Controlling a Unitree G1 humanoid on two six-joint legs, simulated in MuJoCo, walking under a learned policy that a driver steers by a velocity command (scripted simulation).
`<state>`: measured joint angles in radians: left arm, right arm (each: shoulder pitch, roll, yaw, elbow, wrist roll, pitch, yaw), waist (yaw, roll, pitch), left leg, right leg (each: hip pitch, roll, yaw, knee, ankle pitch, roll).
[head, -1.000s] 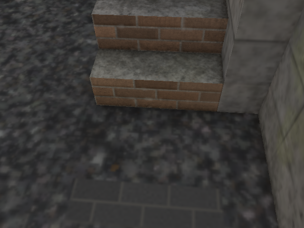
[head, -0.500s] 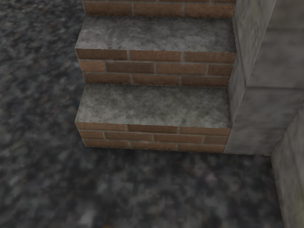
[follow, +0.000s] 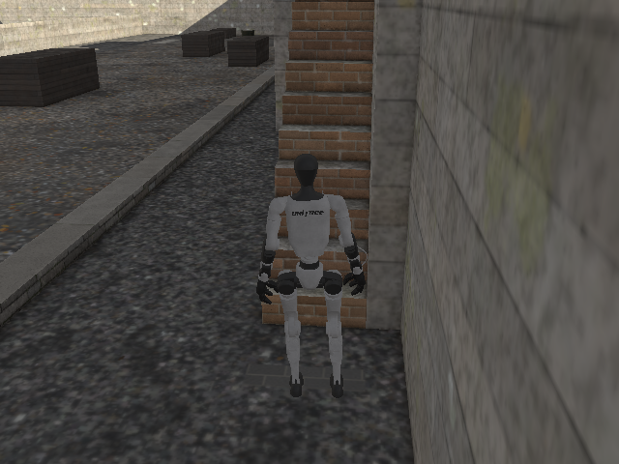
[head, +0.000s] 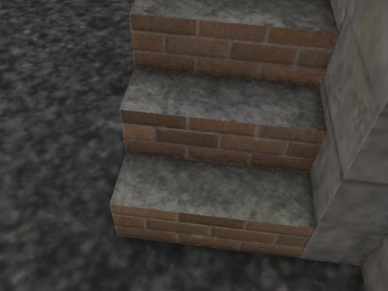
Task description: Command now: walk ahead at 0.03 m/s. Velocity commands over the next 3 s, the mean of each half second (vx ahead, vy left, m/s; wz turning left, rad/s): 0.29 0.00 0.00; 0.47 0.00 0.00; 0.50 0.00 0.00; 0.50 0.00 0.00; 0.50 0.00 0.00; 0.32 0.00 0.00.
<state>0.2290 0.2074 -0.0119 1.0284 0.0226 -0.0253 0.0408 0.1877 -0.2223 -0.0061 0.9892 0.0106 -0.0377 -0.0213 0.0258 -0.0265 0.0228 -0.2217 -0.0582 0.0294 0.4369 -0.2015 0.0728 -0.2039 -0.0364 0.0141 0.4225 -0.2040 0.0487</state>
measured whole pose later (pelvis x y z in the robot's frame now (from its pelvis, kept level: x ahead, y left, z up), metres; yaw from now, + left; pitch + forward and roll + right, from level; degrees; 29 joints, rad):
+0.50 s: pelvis +0.13 -0.05 -0.01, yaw +1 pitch +1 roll +1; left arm 0.14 0.23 0.01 0.94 0.03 -0.09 -0.01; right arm 0.38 -0.27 -0.05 1.08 -0.01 -0.09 0.00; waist -0.03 0.04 -0.02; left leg -0.13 -0.03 -0.01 0.58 -0.40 0.05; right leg -0.34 -0.01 -0.07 0.49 -0.17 -0.04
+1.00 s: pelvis +0.35 -0.01 -0.02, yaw +1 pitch +2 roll -2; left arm 0.38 0.16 0.02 1.02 -0.01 -0.11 0.03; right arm 0.02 -0.21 -0.03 0.92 -0.05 -0.11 0.00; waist 0.07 0.01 0.05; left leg -0.46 -0.01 0.07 0.54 -0.14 0.08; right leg -0.13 0.00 -0.02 0.76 -0.47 -0.03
